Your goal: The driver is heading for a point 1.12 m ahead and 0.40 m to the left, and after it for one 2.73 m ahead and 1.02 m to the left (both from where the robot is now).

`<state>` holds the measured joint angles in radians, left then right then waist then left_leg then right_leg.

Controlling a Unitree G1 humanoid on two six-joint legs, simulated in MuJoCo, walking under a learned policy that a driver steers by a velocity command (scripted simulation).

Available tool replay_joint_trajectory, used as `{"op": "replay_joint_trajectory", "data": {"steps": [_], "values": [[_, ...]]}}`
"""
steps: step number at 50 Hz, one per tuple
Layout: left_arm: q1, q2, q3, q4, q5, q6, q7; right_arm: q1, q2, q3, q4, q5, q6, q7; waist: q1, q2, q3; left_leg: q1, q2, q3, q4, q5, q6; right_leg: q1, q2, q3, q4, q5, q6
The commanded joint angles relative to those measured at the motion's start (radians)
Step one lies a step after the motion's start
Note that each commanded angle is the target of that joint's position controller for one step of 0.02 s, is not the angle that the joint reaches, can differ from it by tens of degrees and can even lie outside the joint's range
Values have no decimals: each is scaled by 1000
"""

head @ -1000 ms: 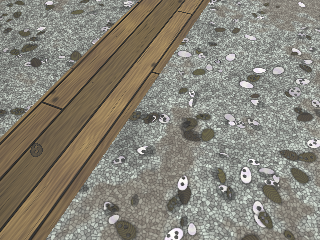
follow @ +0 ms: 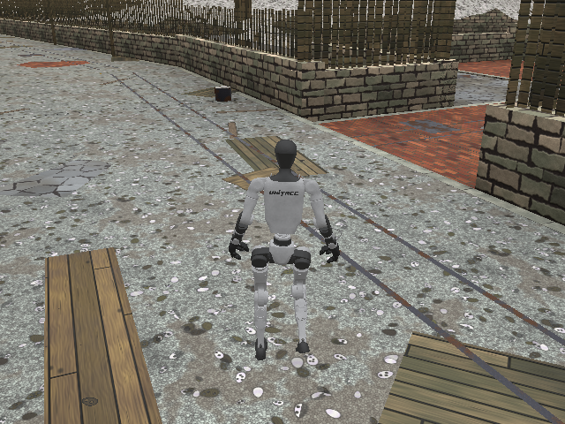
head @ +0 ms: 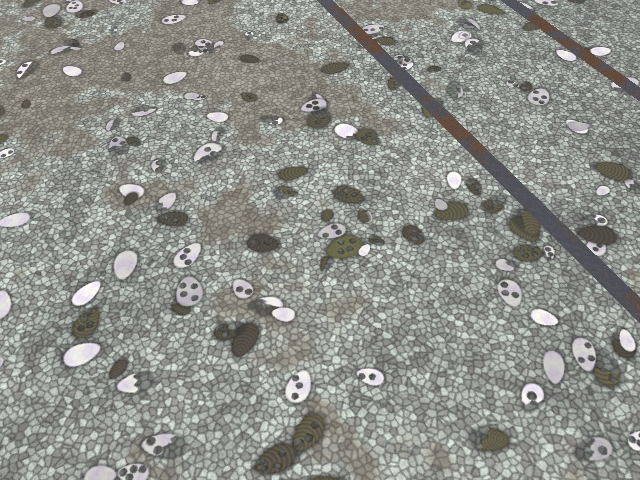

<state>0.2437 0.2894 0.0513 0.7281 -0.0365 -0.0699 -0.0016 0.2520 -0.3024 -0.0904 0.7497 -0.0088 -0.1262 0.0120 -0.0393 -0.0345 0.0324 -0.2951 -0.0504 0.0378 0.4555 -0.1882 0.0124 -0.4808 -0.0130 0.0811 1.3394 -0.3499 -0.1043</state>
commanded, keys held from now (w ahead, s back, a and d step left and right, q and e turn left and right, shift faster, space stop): w+shift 0.06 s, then w+q+shift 0.94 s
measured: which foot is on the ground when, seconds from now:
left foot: down 0.00-0.30, up 0.32-0.74, down 0.76-1.00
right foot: up 0.00-0.28, down 0.30-0.76, up 0.78-1.00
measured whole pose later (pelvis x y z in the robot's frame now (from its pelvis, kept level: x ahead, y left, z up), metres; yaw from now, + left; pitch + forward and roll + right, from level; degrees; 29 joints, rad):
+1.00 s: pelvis +0.81 +0.10 +0.00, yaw +39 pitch -1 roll -1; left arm 0.01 0.26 0.02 0.57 0.01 -0.14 0.01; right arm 0.47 -0.24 -0.05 0.74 0.02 -0.07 0.02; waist -0.08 -0.02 0.05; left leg -0.17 -0.19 -0.10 0.47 -0.26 0.17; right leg -0.66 -0.08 0.18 1.04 -0.21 0.02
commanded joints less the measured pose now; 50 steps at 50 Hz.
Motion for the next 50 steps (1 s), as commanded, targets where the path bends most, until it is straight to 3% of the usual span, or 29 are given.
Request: {"op": "replay_joint_trajectory", "data": {"steps": [1, 4, 7, 10, 12, 13, 14, 15, 16, 17, 18, 20, 21, 23, 26, 28, 31, 33, 35, 37, 38, 39, 40, 41, 42, 43, 44, 46, 50], "values": [[-3, -44, -26, -103, -13, -4, -12, 26, 6, 15, -2, 12, -18, 17, 49, 68, 1, 136, 291, -397, -291, -184, 207, -242, -124, 82, -56, -7, -5], [-90, -33, -41, -147, 17, -10, -13, 55, -63, 6, 26, 24, -24, 14, 68, 41, 77, 98, 310, -339, -346, -109, 237, -357, -149, 78, -172, 155, 17], [-217, 4, -46, -189, 40, -34, -29, 79, -90, 10, 20, 39, -21, 3, 40, 14, 111, -1, 232, -208, -379, 5, 202, -224, -139, -14, -437, 370, 54], [-323, 17, -43, -220, 20, -60, -47, 175, -145, 9, 33, 53, -13, -4, -7, 42, 106, -3, 243, -177, -393, 44, 178, 4, -67, -62, -641, 436, 84], [-292, 73, -15, -220, 10, -69, -46, 211, -155, 16, 49, 46, 10, -9, 23, 92, 69, 144, 271, -190, -283, 224, 150, 60, -25, -67, -738, 349, 78], [-204, 122, 12, -206, 5, -71, -39, 227, -163, 21, 61, 29, 21, -7, 81, 119, -6, 185, 256, -170, -129, 431, 129, 178, 11, -87, -750, 271, 55], [-28, 159, 37, -173, 3, -65, -27, 220, -169, 25, 63, 13, 27, -8, 191, 153, -112, 107, 224, -138, 107, 573, 100, 415, 26, -111, -720, 223, 39], [214, 228, 62, -134, 17, -50, -5, 195, -112, 46, 26, -12, 22, -9, 299, 94, -277, -137, 177, -126, 480, 388, 55, 756, -163, 79, -671, 103, 5], [286, 340, 78, -102, 58, -48, -13, 378, 88, 93, -6, 29, -3, -7, 169, -295, -517, -390, 47, -168, 869, -283, 31, 1011, -418, 629, -878, -280, -117], [313, 247, 62, -81, 47, -50, -23, 326, 21, 78, -3, 89, -10, -14, 194, -279, -501, -503, 66, -222, 1036, -250, 43, 949, -434, 850, -1089, -514, -126], [251, 176, 44, -60, 29, -54, -22, 181, -28, 58, -32, 107, -3, -25, 194, -190, -274, -621, 106, -177, 1092, -181, 44, 817, -409, 691, -1095, -426, -88], [113, 76, 20, -37, 46, -55, -29, 68, -26, 51, -53, 58, 21, -26, 122, -46, -98, -546, 192, -149, 994, -59, 48, 511, -332, 360, -1074, -91, -53], [64, 34, 13, -23, 61, -59, -27, 101, -6, 45, -55, 59, 42, -13, 65, -100, -79, -477, 222, -168, 956, -28, 47, 418, -308, 254, -1087, -14, -47], [1, -3, 13, 1, 44, -64, -25, 90, 32, 44, -67, 69, 85, 4, 22, -106, -18, -448, 248, -165, 902, -48, 49, 333, -288, 82, -1134, 110, -25], [-17, 33, 25, 20, 49, -68, -11, 24, 39, 46, -104, 44, 109, 11, 3, -28, 62, -512, 247, -153, 832, 61, 41, 302, -275, -101, -1172, 282, -19], [-27, 68, 31, 23, 57, -68, 4, -23, 23, 46, -126, 39, 107, 21, -4, -8, 96, -511, 230, -114, 712, 182, 40, 295, -246, -200, -1203, 297, -11], [20, 137, 43, 35, 48, -64, 16, -149, -5, 46, -161, 35, 96, 52, 38, 60, 136, -474, 202, -16, 488, 310, 73, 377, -230, -307, -1230, 340, 18], [36, 188, 51, 37, 48, -52, 18, -198, -22, 42, -182, 41, 85, 71, 40, 53, 138, -398, 155, 69, 370, 305, 104, 451, -230, -359, -1189, 600, 38], [50, 249, 64, 31, 44, -27, 22, -148, -79, 18, -185, 57, 85, 72, -11, -23, 59, -265, 58, 162, 366, 201, 135, 556, -242, -372, -1030, 1162, 46], [-3, 293, 77, 2, 28, -4, 20, 152, -183, -35, -127, 67, 106, 62, -178, -106, -101, 103, -14, 170, 396, 34, 188, 491, -263, -350, -629, 1467, 29], [-45, 264, 69, -12, 20, -12, 15, 379, -257, -78, -58, 65, 117, 41, -282, -53, -183, 448, -14, 73, 292, 59, 231, 284, -204, -327, -277, 1249, 55], [-56, 55, 13, -45, 38, -52, 5, 333, -310, -87, -34, 61, 130, 26, -174, 370, -59, 552, 85, -191, 201, 182, 306, -69, 63, -278, 260, -85, 107], [101, 3, -20, -135, 12, -107, -6, 219, -279, -44, -111, 15, 90, 38, 10, 441, -316, 723, 282, -878, -68, -343, 512, -362, 122, 23, 414, -226, 90], [-56, 122, -5, -154, -2, -137, -9, 227, -176, -33, -138, 19, 69, 42, -75, 221, -287, 653, 304, -968, -225, -515, 428, -372, 53, 106, 314, -103, 37], [-129, 123, 0, -184, -22, -139, -6, 225, -154, -27, -117, 13, 44, 49, -31, 76, -125, 492, 295, -928, -267, -482, 387, -389, 35, 78, 204, -47, 25], [-122, 106, -4, -163, 3, -126, 6, 166, -123, -16, -120, 17, 27, 56, 21, -72, -89, 350, 267, -837, -240, -405, 344, -307, -21, 89, 104, 5, 26], [-85, 94, -1, -155, 23, -112, 7, 95, -136, -19, -136, 13, 20, 50, 73, -58, -60, 204, 226, -772, -210, -315, 348, -227, -38, 104, 34, 35, 46], [-68, 109, 12, -144, 38, -78, 8, 46, -115, -10, -147, 23, 23, 30, 103, -36, -5, 56, 148, -618, -235, -197, 337, -153, -64, 97, -96, 51, 92], [-286, 34, -9, -217, 65, -65, 14, 94, -84, 2, -116, 45, 36, -19, 22, 2, 72, -101, 45, -416, -231, 37, 294, -79, -33, 3, -477, 287, 161]]}}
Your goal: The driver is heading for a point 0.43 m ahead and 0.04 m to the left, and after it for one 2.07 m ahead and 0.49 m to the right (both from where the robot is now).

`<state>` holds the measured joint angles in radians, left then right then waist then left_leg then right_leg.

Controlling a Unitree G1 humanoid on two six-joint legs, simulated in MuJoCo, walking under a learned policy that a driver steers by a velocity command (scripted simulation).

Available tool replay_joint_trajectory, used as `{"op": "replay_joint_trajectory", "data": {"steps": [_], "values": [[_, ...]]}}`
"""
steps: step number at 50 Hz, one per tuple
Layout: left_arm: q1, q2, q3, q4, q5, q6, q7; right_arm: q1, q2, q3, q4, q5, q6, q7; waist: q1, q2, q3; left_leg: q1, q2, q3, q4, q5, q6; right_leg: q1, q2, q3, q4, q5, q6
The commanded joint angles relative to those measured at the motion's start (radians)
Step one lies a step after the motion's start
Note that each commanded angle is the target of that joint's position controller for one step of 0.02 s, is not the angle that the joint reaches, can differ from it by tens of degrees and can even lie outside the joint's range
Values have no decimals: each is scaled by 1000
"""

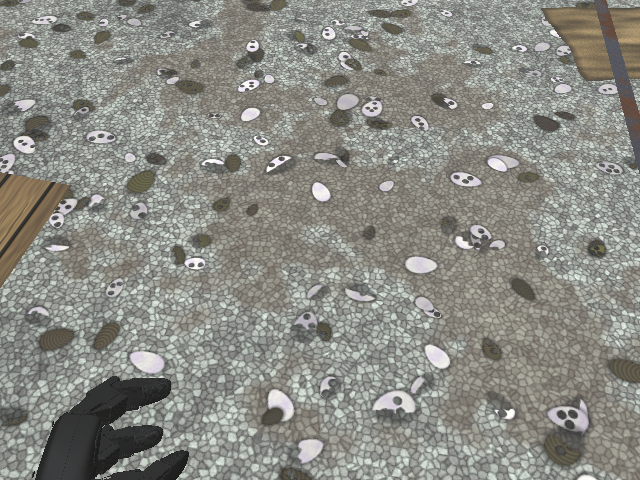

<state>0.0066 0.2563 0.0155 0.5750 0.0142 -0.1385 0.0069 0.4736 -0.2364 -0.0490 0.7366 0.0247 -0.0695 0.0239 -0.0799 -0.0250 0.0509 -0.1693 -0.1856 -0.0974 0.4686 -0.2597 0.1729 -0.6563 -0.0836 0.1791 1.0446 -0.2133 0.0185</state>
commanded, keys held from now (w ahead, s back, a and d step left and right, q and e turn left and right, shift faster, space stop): w+q+shift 0.22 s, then e+shift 0.78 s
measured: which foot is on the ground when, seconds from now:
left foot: down 0.00-0.22, up 0.24-0.56, down 0.58-1.00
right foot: up 0.00-0.18, down 0.20-0.58, up 0.60-0.98, down 1.00-1.00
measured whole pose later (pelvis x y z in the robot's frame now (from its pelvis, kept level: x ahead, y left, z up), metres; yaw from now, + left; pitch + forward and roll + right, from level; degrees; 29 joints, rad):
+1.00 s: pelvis +0.48 -0.03 -0.01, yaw -12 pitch +1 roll +3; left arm 0.17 0.33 0.09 0.57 -0.02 0.08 -0.02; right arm 0.11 -0.32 -0.09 0.75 0.02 -0.01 0.00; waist -0.01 -0.01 0.05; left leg -0.27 0.13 0.28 0.55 -0.26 -0.03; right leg -0.37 -0.07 -0.05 0.64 -0.24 -0.01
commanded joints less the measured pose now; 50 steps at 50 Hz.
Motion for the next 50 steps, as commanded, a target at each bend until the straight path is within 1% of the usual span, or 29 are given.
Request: {"op": "replay_joint_trajectory", "data": {"steps": [1, 3, 7, 8, 9, 10, 11, 12, 13, 14, 15, 16, 17, 19, 20, 23, 27, 28, 29, 30, 31, 32, 33, 36, 39, 42, 48, 49, 50], "values": [[-90, 44, 22, -78, 13, 3, 1, -119, -152, -41, -93, 12, -12, -37, 39, 26, 48, -245, 153, -249, -223, 114, 106, 141, 61, -112, -284, 239, 45], [-146, 39, 27, -105, -8, -3, -10, -92, -169, -48, -76, 16, -1, -37, -6, 71, 22, -268, 148, -258, -214, 67, 68, 251, 111, -138, -428, 329, 54], [-152, 124, 71, -122, -54, -19, -16, -80, -156, -56, -47, 30, 3, -47, -1, 143, 1, -61, 201, -379, -95, 45, 35, 279, 109, -61, -574, 280, 50], [-112, 150, 85, -115, -61, -25, -15, -90, -159, -60, -45, 27, 7, -50, 29, 158, -17, -7, 220, -393, -39, 153, 24, 308, 105, -65, -580, 230, 35], [21, 186, 109, -88, -64, -30, -11, -116, -164, -62, -52, 14, 12, -45, 106, 166, -97, 26, 205, -374, 98, 340, -1, 436, 108, -86, -573, 189, 7], [243, 210, 123, -51, -64, -24, -2, -165, -144, -49, -79, -14, 13, -32, 226, 168, -252, -56, 178, -321, 352, 413, -40, 713, 39, -62, -501, 126, -30], [474, 256, 123, -16, -53, -8, 9, -148, -27, -8, -111, -52, 10, -20, 271, -10, -431, -284, 118, -234, 720, -40, -57, 1068, -131, 150, -441, -127, -56], [453, 323, 128, 19, 4, -15, -22, 66, 7, 12, -145, 52, -2, -21, 111, -590, -520, -597, 63, -147, 997, -308, -102, 1204, -372, 847, -739, -503, -256], [392, 173, 103, -3, 4, -7, -28, 16, -93, 4, -82, 56, 9, -36, 157, -357, -351, -666, 153, -126, 1050, -209, -117, 1088, -305, 812, -797, -583, -247], [353, 109, 86, 16, 3, 6, -25, -134, -135, -3, -102, 24, 11, -32, 181, -167, -183, -656, 164, -87, 1037, -149, -130, 924, -241, 579, -773, -314, -227], [301, 119, 81, 26, 10, 14, -28, -255, -132, -3, -132, -8, 5, -32, 163, 6, -87, -589, 175, -66, 993, -147, -142, 744, -187, 418, -754, 55, -219], [270, 122, 76, 42, 8, 15, -32, -318, -127, -6, -163, -32, -5, -30, 132, 26, -52, -550, 189, -59, 925, -169, -149, 634, -165, 313, -723, 376, -236], [266, 110, 64, 63, 7, 9, -34, -322, -110, -3, -171, -33, -10, -25, 98, 4, -54, -505, 218, -44, 849, -192, -151, 576, -141, 233, -713, 583, -232], [266, 84, 49, 101, -21, 7, -36, -323, -66, 14, -180, -42, -17, -21, 65, -38, -66, -472, 229, 4, 612, -213, -172, 545, -96, 164, -719, 760, -230], [264, 120, 59, 107, -26, 12, -30, -337, -52, 23, -185, -45, -24, -17, 63, -43, -79, -434, 216, 30, 495, -177, -185, 524, -92, 153, -727, 807, -245], [264, 244, 100, 109, -45, 48, -2, -384, -68, 29, -171, -33, -33, 0, 67, -68, -147, -178, 138, 62, 229, 129, -191, 414, -53, 97, -743, 671, -220], [264, 205, 97, 90, -56, 71, 17, -406, -144, -7, -173, -49, -14, -14, 27, -65, -134, 40, 155, 4, 2, 384, -150, 339, 7, 134, -635, 381, -103], [270, 170, 90, 79, -51, 74, 16, -375, -168, -19, -171, -59, -12, -25, 12, -41, -149, 122, 203, -7, -32, 447, -128, 296, 60, 117, -532, 311, -69], [282, 107, 70, 50, -35, 76, 15, -282, -232, -33, -169, -74, -5, -43, -10, 107, -245, 307, 413, -162, -3, 760, -54, 164, 130, 43, -262, -38, -20], [496, 63, 52, 72, -39, 86, 14, -267, -213, -22, -175, -91, 18, -42, 66, 289, -400, 413, 670, -369, 47, 971, 89, 61, 161, -12, -40, -548, 5], [553, 140, 64, 84, -42, 106, 15, -295, -190, -25, -168, -63, 37, -34, 81, 275, -411, 351, 690, -423, 3, 780, 143, 22, 91, -56, 117, -508, 36], [484, 171, 77, 79, -51, 126, 22, -335, -152, -21, -169, -42, 46, -32, 75, 228, -309, 274, 620, -373, -62, 489, 133, -56, 56, -96, 198, -421, 58], [443, 184, 87, 82, -51, 149, 33, -393, -120, -11, -170, -37, 49, -31, 82, 170, -223, 167, 552, -281, -114, 320, 93, -68, 32, -108, 216, -352, 72], [425, 156, 96, 62, -34, 197, 45, -499, -124, -18, -161, -56, 44, -35, 133, 176, -119, -86, 468, -53, -195, 291, 56, 47, 3, -137, 232, -209, 102], [340, 111, 85, 19, -31, 194, 35, -476, -132, -30, -122, -56, 34, -50, 113, 136, -131, -50, 477, 41, -200, 341, 68, 59, -26, -151, 91, -122, 96], [268, 92, 71, -12, -31, 189, 6, -468, -167, -45, -99, -48, 42, -58, 96, 130, -152, -29, 498, 115, -190, 353, 65, 140, -36, -178, -89, -48, 68], [217, 146, 94, -53, -35, 218, -34, -441, -229, -76, -66, -1, 47, -28, 104, 137, -143, 24, 541, 203, -74, 297, -27, 307, 11, -261, -402, -40, -25], [237, 158, 105, -46, -31, 220, -28, -418, -214, -75, -53, 7, 49, -24, 115, 110, -148, -1, 514, 237, 1, 229, -73, 379, 41, -267, -477, 16, -55], [299, 211, 127, -30, -25, 218, -14, -360, -179, -70, -28, 0, 54, -17, 128, 7, -144, -97, 449, 290, 157, 122, -140, 504, 33, -188, -572, 179, -103]]}}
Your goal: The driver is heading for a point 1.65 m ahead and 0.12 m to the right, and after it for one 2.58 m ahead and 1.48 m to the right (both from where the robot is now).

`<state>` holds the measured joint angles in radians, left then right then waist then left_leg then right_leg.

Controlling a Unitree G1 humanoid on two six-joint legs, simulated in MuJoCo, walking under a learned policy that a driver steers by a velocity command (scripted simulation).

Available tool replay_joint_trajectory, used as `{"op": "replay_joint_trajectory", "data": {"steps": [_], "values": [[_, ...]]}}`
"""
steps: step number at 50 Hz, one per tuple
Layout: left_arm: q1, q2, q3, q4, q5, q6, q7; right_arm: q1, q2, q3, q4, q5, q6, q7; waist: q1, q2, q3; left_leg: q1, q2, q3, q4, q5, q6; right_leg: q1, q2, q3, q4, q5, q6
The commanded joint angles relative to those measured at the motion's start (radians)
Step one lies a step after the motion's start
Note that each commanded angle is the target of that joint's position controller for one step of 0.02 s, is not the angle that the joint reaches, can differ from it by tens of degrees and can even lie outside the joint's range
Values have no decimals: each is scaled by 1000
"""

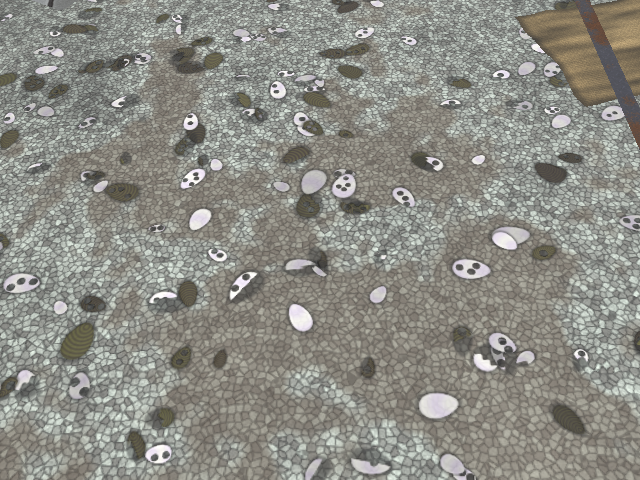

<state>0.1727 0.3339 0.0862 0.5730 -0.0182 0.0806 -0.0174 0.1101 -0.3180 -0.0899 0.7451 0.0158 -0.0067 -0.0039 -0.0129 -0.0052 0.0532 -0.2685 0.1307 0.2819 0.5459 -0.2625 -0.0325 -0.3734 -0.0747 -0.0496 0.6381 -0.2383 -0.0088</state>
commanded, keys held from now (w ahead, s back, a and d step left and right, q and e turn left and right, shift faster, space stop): e+shift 0.28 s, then shift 0.50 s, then q+shift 0.22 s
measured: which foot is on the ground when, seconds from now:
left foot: down 0.00-0.00, up 0.02-0.40, down 0.42-0.88, up 0.90-1.00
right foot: down 0.00-0.44, up 0.46-0.74, down 0.76-1.00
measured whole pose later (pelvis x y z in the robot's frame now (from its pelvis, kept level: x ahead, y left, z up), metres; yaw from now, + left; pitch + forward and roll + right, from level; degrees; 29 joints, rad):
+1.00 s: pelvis +0.04 +0.00 +0.00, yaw -20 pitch +1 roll -1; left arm 0.20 0.25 0.05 0.64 0.02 0.02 0.05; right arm 0.20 -0.31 -0.07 0.75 0.02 0.04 0.01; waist -0.02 0.02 0.04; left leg -0.44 0.01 0.00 0.90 -0.48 -0.03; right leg -0.20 -0.01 -0.04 0.53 -0.34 0.00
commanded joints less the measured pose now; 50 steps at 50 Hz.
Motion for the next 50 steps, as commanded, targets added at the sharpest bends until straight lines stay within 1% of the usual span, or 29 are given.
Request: {"op": "replay_joint_trajectory", "data": {"steps": [1, 2, 3, 4, 5, 6, 8, 12, 18, 20, 21, 22, 23, 24, 25, 27, 30, 32, 35, 37, 38, 39, 40, 41, 42, 44, 47, 48, 50], "values": [[168, 295, 94, -46, 10, -8, 32, 18, -54, -16, -74, -34, -6, 14, 29, -366, -124, -336, -19, -9, 440, -340, -43, 402, -234, 437, -216, 657, -213], [138, 298, 83, -85, 45, -40, 23, -82, -69, -14, -122, -51, -7, 2, 73, -316, -198, -484, -115, -242, 635, -424, -63, 380, -302, 622, -258, 577, -358], [133, 256, 75, -76, 45, -64, 12, -136, -104, -24, -129, -29, -6, -7, 94, -188, -200, -505, -108, -318, 688, -347, -37, 368, -262, 540, -287, 473, -332], [97, 235, 68, -68, 26, -76, 16, -128, -97, -24, -127, -17, -7, -16, 57, -141, -167, -512, -101, -345, 656, -249, -14, 340, -209, 481, -288, 389, -277], [46, 195, 56, -77, 4, -72, 24, -96, -104, -27, -106, -26, -7, -26, 28, -98, -159, -505, -88, -360, 620, -184, -10, 318, -177, 442, -278, 347, -233], [-7, 176, 46, -94, 0, -63, 34, -75, -111, -30, -99, -34, -8, -30, 3, -112, -159, -456, -95, -364, 590, -135, -13, 262, -153, 413, -271, 369, -217], [-31, 161, 38, -112, 12, -53, 47, -46, -94, -25, -81, -31, -13, -22, -14, -115, -191, -382, -134, -361, 532, -75, -27, 224, -111, 390, -258, 406, -208], [-15, 181, 49, -113, 2, -45, 60, -72, -55, -7, -77, -17, -16, -12, 7, -118, -199, -315, -188, -390, 299, -38, -45, 218, -78, 455, -237, 303, -201], [-33, 159, 39, -117, 9, -36, 47, -36, -84, -11, -65, -13, -21, 10, 26, -188, -204, -148, -185, -386, 117, -46, -22, 172, -67, 546, -190, 294, -184], [-55, 141, 28, -115, 2, -34, 44, 1, -80, -13, -61, -16, -28, 17, 0, -182, -194, -34, -170, -361, -45, 56, 7, 139, -39, 549, -149, 277, -157], [-36, 121, 21, -108, 3, -34, 45, 10, -93, -18, -61, -24, -29, 17, 0, -147, -183, 45, -125, -386, -130, 153, 33, 97, -1, 529, -116, 174, -121], [17, 69, 5, -101, 19, -35, 44, 4, -147, -25, -80, -43, -26, 12, 34, 33, -194, 127, 56, -575, -198, 251, 99, 17, 97, 426, 50, -98, -65], [18, 86, 9, -130, 11, -44, 46, 4, -205, -36, -66, -66, -19, 8, 64, 296, -121, 99, 215, -812, -259, 369, 281, -147, 240, 256, 228, -398, -4], [22, 170, 33, -106, 23, -54, 50, -9, -158, -27, -87, -57, -25, 5, 36, 228, -115, 72, 267, -869, -264, 317, 352, -183, 176, 268, 445, -407, 36], [11, 194, 46, -83, 14, -54, 49, -27, -120, -15, -95, -42, -24, -2, 34, 150, -107, 55, 213, -768, -246, 264, 319, -178, 164, 270, 524, -338, 47], [17, 133, 32, -55, 17, -40, 51, -56, -86, 0, -98, -17, -16, -11, 32, 107, -85, 65, 121, -643, -231, 204, 256, -187, 160, 260, 571, -248, 79], [0, 49, 0, -49, 8, -43, 43, -25, -58, 15, -83, -23, -1, -19, 15, 136, -96, 106, 46, -517, -225, 240, 236, -138, 139, 189, 415, -204, 99], [-23, 12, -18, -50, 13, -48, 40, -12, -66, 15, -75, -24, 7, -18, -3, 181, -118, 127, 33, -481, -210, 261, 234, -48, 98, 134, 213, -220, 103], [-11, 30, -14, -25, 3, -52, 37, 37, -107, 6, -60, -16, 20, -14, -26, 209, -133, 143, 59, -504, -176, 313, 247, 66, 95, 75, -35, -166, 94], [44, 27, -14, 14, 10, -54, 36, 51, -91, 16, -47, 1, 18, -11, 7, 179, -124, 100, 43, -488, -141, 341, 209, 196, 105, 61, -291, 40, 58], [44, 53, -13, 9, 22, -56, 39, 83, -78, 22, -36, -1, 7, -9, -2, 141, -137, 44, 33, -482, -131, 305, 155, 283, 61, 124, -306, 132, 26], [56, 105, -6, -2, 34, -54, 47, 85, -49, 34, -44, -27, -10, 0, -18, 14, -171, -20, -16, -416, -49, 225, 94, 359, -53, 236, -267, 338, -14], [20, 81, -13, 29, 49, -56, 41, 112, 17, 51, -39, -33, -23, 9, -70, -163, -167, 5, -84, -342, -104, 43, 41, 259, -77, 235, -228, 232, -67], [4, 19, -23, 10, 53, -64, 32, 46, -27, 48, -33, -36, -24, 12, -14, -113, -134, 26, -92, -344, -83, 64, 10, 221, -34, 203, -248, 77, -64], [19, 48, -12, 15, 57, -66, 34, -16, -71, 34, -50, -19, -20, 12, 16, -104, -86, -39, -118, -336, -38, 80, 12, 220, -20, 194, -255, 16, -52], [59, 127, 16, 25, 44, -69, 49, -25, -100, 19, -69, 3, -3, 4, 32, -145, -30, -144, -136, -326, 60, 94, 26, 215, -75, 226, -274, 59, -76], [65, 103, 17, 9, 41, -68, 74, 2, -83, 6, -90, 11, 15, 8, 45, -224, -38, -276, -120, -291, 359, -255, 18, 237, -261, 318, -287, 334, -200], [53, 93, 14, 3, 42, -72, 78, 0, -77, 1, -101, 11, 24, 11, 44, -191, -36, -330, -88, -310, 481, -326, 7, 249, -309, 327, -289, 434, -233], [-12, 93, 20, -2, 27, -79, 76, 27, -51, 2, -104, 13, 46, 16, 15, -124, -33, -342, -44, -311, 481, -279, -13, 256, -281, 231, -280, 456, -210]]}}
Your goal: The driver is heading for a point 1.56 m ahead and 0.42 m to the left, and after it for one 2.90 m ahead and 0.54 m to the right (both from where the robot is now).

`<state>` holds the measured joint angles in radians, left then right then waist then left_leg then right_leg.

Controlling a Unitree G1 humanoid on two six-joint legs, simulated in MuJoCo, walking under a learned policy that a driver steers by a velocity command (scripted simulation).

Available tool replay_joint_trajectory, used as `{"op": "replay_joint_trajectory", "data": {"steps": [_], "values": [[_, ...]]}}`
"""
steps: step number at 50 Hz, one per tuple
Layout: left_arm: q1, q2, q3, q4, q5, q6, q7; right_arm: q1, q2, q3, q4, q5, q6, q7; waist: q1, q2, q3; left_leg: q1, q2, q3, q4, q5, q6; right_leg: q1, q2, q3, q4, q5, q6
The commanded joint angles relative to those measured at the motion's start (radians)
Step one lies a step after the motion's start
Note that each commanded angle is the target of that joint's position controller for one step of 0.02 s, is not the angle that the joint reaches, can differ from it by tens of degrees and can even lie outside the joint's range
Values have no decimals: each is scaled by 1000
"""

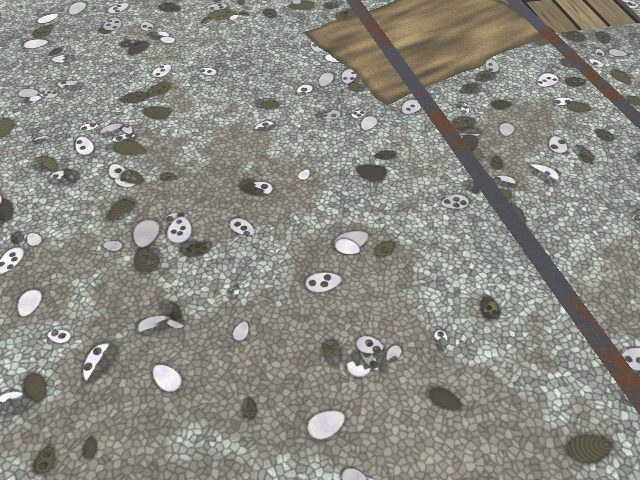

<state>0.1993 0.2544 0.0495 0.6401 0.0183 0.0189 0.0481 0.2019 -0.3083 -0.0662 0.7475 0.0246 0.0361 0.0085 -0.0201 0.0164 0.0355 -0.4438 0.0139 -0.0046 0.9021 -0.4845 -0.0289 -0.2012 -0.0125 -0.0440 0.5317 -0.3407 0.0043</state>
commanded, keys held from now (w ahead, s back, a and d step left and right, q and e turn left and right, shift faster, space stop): q+shift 0.50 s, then shift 0.44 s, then e+shift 0.06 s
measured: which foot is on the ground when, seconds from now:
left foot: up 0.00-0.14, down 0.16-0.76, up 0.78-1.00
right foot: down 0.00-0.16, up 0.18-0.72, down 0.74-1.00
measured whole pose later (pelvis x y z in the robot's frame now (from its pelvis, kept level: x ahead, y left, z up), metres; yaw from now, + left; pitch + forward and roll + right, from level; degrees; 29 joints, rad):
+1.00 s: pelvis +0.09 +0.04 +0.01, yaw +35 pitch +1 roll +0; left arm 0.16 0.24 0.03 0.73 0.00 0.00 0.01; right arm 0.18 -0.31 -0.06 0.65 0.01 0.06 -0.03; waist 0.02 0.03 0.06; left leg -0.30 -0.02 -0.12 0.75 -0.48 -0.11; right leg -0.25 0.03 0.08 0.47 -0.24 -0.01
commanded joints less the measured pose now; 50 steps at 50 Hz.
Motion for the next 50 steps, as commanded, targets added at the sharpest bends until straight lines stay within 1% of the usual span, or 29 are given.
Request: {"op": "replay_joint_trajectory", "data": {"steps": [1, 3, 5, 7, 8, 9, 10, 11, 12, 13, 14, 15, 17, 22, 26, 32, 35, 36, 37, 38, 39, 40, 41, 42, 43, 46, 48, 49, 50], "values": [[-67, 179, 62, -71, -15, -19, 8, -63, -53, -18, -112, 2, 11, 8, 19, -140, -24, -135, 82, -9, 85, -10, -23, 76, -319, 172, -165, 554, -203], [-92, 191, 70, -72, -18, -13, 1, -58, -54, -18, -131, 4, 17, 24, 23, -147, -55, -46, 69, 44, -14, 61, -20, 62, -289, 87, -137, 564, -179], [-81, 198, 77, -63, -29, -10, -7, -36, -75, -29, -148, 9, 22, 37, 25, -153, -88, 24, 36, 93, -131, 119, -1, 82, -292, 42, -77, 553, -157], [-67, 175, 74, -48, -48, -15, -17, 59, -99, -53, -132, 5, 27, 29, -19, -98, -125, 205, -30, 117, -324, 271, 48, 16, -253, -46, 98, 468, -88], [-17, 145, 67, -42, -32, -22, -24, 119, -188, -85, -134, 0, 22, 10, -35, 82, -129, 380, 25, -68, -433, 593, 120, -169, -165, -109, 344, 244, -3], [-88, 69, 37, -129, 17, -28, -22, 124, -352, -113, -173, -26, 1, 1, -11, 378, -152, 505, 311, -612, -512, 890, 352, -520, 36, -48, 647, -363, 87], [-150, 119, 45, -125, 9, -34, -16, 149, -290, -92, -183, -55, -30, 16, -76, 206, -257, 511, 369, -671, -561, 773, 428, -543, 39, 148, 779, -391, 71], [-169, 142, 50, -123, -14, -36, -13, 108, -257, -79, -183, -49, -50, 15, -50, 135, -194, 465, 331, -587, -564, 679, 391, -558, 23, 169, 791, -310, 46], [-158, 153, 55, -105, -12, -37, -6, 61, -226, -73, -182, -22, -54, 5, -20, 59, -143, 424, 270, -511, -559, 584, 330, -561, 0, 172, 740, -213, 34], [-157, 166, 60, -95, -2, -36, 3, 9, -200, -63, -192, 1, -44, -8, 0, 41, -116, 387, 233, -460, -556, 552, 283, -551, -16, 179, 674, -131, 34], [-153, 169, 65, -88, -1, -35, 3, -26, -189, -55, -203, 4, -34, -21, 21, 58, -115, 333, 191, -415, -560, 558, 257, -490, -10, 177, 640, -72, 39], [-143, 157, 62, -79, -2, -35, -3, -36, -188, -54, -213, -3, -26, -31, 27, 71, -123, 313, 166, -398, -561, 580, 249, -458, 12, 169, 631, -25, 49], [-123, 132, 55, -58, -6, -36, -11, -21, -190, -55, -218, -7, -18, -45, 28, 62, -146, 326, 143, -389, -553, 602, 245, -444, 43, 170, 581, 24, 68], [-168, 125, 51, -50, -16, -37, -10, -4, -200, -61, -226, -1, -2, -61, 12, 95, -119, 338, 111, -472, -545, 471, 226, -459, 82, 202, 400, 61, 95], [-182, 134, 54, -35, -19, -49, -16, -22, -199, -63, -240, -5, 7, -63, 3, 129, -115, 334, 93, -522, -518, 432, 212, -420, 86, 218, 295, 74, 95], [-181, 146, 51, -24, -17, -69, -40, -26, -170, -40, -246, -22, 16, -47, -31, 138, -142, 341, 109, -555, -431, 731, 234, -276, 56, 176, 194, 23, 70], [-139, 155, 54, -13, -22, -78, -53, -57, -161, -31, -249, -14, 18, -39, -5, 128, -128, 329, 88, -575, -412, 771, 227, -158, 50, 150, 38, 59, 44], [-113, 150, 55, -4, -19, -81, -55, -75, -152, -26, -249, -6, 16, -38, 20, 116, -120, 307, 65, -567, -406, 713, 204, -81, 45, 141, -84, 171, 31], [-105, 159, 55, -3, -10, -83, -53, -59, -134, -19, -240, -8, 11, -37, 25, 79, -117, 263, 32, -545, -394, 586, 164, 16, 1, 180, -174, 342, 10], [-113, 203, 56, -22, 6, -79, -47, 3, -94, -6, -230, -32, 1, -32, -11, -82, -151, 201, -50, -443, -272, 283, 104, 121, -151, 331, -185, 559, -51], [-113, 235, 58, -11, 17, -69, -44, 69, -112, -13, -219, -26, -6, -32, -49, -255, -111, 65, -184, -301, -118, -134, 31, 150, -291, 469, -156, 801, -213], [-60, 193, 51, 2, 6, -70, -44, 26, -179, -32, -220, -29, -9, -39, 7, -225, -113, -2, -158, -248, 34, -224, -25, 125, -359, 558, -178, 745, -308], [-50, 187, 48, 8, -6, -68, -40, -11, -205, -46, -215, -19, -6, -43, 22, -160, -103, -28, -124, -230, 143, -169, -50, 121, -331, 515, -169, 656, -296], [-61, 176, 43, 11, -14, -64, -34, -22, -182, -44, -200, -17, 2, -47, 20, -121, -107, -31, -112, -222, 187, -117, -67, 115, -281, 454, -162, 567, -253], [-79, 160, 35, 8, -22, -60, -31, -21, -154, -38, -192, -18, 12, -47, 21, -120, -96, -35, -101, -222, 209, -84, -80, 102, -256, 413, -161, 525, -229], [-107, 137, 20, 18, -14, -43, -30, -19, -65, -9, -181, -12, 16, -38, 10, -166, -79, 38, -66, -127, 43, -21, -88, 63, -161, 281, -173, 498, -196], [-88, 130, 16, 29, -14, -31, -34, -51, -14, 11, -179, -22, 7, -35, 33, -195, -93, 129, -29, -75, -165, -11, -88, 60, -133, 267, -162, 517, -192], [-63, 152, 22, 36, -20, -25, -37, -62, -19, 7, -178, -22, 2, -36, 47, -210, -89, 150, -40, -57, -249, 14, -88, 71, -130, 297, -154, 515, -198], [-48, 193, 34, 37, -29, -18, -39, -53, -45, -4, -171, -17, -1, -40, 48, -215, -85, 164, -60, -43, -320, 68, -83, 82, -135, 336, -142, 516, -204]]}}
Keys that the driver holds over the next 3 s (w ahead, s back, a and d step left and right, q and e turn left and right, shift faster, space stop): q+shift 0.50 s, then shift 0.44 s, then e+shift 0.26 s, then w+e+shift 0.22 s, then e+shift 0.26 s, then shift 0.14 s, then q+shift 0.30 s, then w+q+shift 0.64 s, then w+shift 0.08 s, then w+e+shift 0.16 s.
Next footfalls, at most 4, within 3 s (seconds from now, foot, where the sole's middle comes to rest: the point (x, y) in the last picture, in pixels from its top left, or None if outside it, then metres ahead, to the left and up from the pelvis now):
0.16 left None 0.05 0.13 -0.77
0.74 right None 0.20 -0.02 -0.77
1.08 left None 0.02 0.17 -0.77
1.54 right None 0.31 -0.07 -0.77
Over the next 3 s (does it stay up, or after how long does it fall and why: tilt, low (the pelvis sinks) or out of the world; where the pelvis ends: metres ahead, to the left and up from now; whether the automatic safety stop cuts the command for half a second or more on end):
stays up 0.81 0.23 0.00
